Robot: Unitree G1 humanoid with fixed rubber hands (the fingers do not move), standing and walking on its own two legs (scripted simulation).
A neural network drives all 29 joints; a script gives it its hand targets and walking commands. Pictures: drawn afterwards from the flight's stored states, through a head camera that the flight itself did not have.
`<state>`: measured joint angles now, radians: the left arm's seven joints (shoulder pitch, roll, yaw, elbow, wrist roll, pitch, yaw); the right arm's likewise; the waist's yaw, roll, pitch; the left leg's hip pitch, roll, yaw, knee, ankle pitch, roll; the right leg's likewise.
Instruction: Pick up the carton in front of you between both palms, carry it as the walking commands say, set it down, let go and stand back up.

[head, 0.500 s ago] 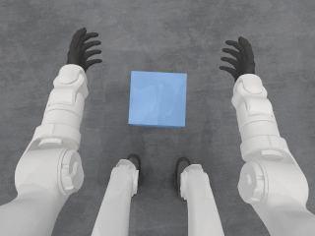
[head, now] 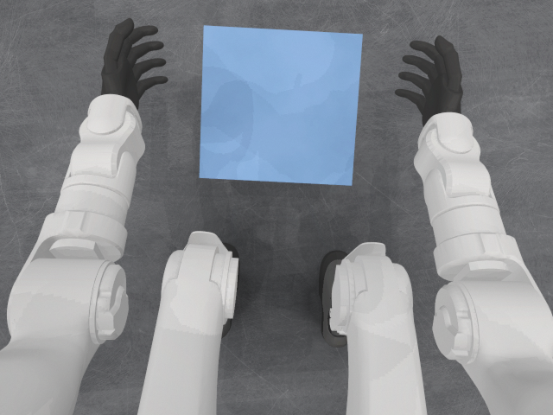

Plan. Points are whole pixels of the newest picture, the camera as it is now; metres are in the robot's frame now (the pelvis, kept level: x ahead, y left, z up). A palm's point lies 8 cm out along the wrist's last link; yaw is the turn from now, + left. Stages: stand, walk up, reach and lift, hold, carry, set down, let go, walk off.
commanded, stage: reach and lift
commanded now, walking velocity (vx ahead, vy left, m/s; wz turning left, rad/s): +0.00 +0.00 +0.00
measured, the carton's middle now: (278, 122) +0.49 +0.03 -0.32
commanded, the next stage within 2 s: none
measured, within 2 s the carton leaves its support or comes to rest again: leaves its support in 1.10 s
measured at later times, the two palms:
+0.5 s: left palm (160, 101) +0.49 +0.21 -0.25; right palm (401, 111) +0.51 -0.16 -0.25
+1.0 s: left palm (180, 100) +0.50 +0.18 -0.25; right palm (381, 107) +0.51 -0.12 -0.24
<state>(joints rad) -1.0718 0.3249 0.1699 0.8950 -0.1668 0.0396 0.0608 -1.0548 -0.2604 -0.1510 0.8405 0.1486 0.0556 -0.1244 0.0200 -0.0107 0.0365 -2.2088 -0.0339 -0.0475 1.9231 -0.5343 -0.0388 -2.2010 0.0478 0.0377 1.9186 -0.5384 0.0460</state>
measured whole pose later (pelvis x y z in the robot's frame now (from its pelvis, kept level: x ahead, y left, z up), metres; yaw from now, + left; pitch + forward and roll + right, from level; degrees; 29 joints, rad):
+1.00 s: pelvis -0.02 +0.00 -0.07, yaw +0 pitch +39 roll +0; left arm -1.40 0.29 0.04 1.22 -0.22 -0.02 0.14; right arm -1.40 -0.23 -0.11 1.19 0.20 -0.03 -0.19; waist 0.02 -0.03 0.27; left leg -2.31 -0.03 -0.03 2.14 -0.52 -0.03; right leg -2.30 0.07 0.05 2.14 -0.53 0.06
